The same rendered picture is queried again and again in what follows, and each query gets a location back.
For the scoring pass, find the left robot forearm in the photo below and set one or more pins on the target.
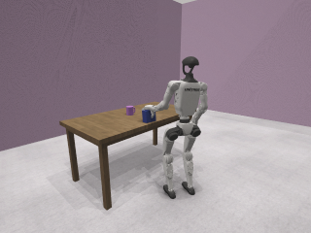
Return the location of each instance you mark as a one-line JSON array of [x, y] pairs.
[[156, 108]]

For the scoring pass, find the left robot hand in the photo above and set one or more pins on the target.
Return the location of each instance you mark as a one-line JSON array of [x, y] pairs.
[[149, 107]]

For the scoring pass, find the right robot hand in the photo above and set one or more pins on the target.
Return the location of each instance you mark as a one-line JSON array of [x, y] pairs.
[[194, 121]]

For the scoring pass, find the robot left upper arm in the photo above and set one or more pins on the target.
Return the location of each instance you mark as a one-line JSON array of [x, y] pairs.
[[171, 87]]

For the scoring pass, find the left robot thigh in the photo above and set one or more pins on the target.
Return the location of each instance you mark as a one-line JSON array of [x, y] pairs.
[[169, 137]]

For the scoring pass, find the robot right upper arm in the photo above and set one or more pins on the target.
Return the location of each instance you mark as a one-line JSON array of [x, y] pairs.
[[203, 97]]

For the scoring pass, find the table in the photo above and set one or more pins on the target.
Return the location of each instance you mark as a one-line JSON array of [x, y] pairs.
[[107, 128]]

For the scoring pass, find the sponge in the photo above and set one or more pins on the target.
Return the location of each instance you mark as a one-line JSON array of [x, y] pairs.
[[147, 116]]

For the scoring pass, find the left robot foot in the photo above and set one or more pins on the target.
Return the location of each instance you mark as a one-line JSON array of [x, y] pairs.
[[171, 193]]

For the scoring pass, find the right robot forearm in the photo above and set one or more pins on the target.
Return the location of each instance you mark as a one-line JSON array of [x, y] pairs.
[[198, 114]]

